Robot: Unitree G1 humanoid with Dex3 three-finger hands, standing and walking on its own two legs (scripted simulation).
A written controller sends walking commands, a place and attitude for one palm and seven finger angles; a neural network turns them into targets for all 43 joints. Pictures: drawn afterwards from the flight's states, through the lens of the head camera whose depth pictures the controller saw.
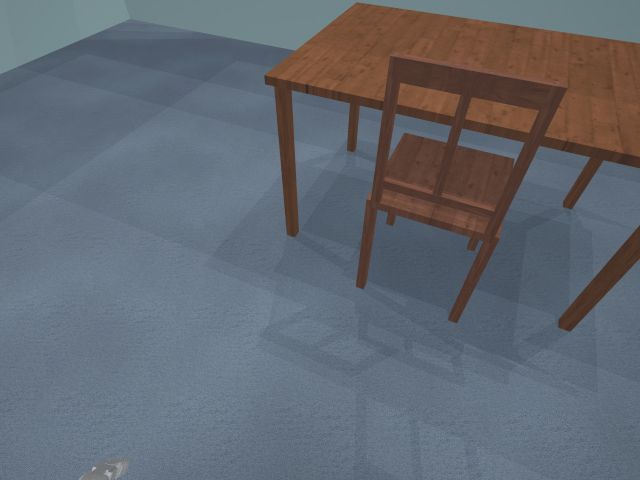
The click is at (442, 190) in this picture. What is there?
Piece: chair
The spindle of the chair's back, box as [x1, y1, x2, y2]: [433, 95, 471, 195]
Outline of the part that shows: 471,97 460,95 433,190 434,194 441,194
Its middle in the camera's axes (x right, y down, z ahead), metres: +0.33 -0.22 +0.97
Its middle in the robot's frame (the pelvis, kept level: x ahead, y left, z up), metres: +0.89 -0.29 -0.08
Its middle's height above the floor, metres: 0.69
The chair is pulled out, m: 0.00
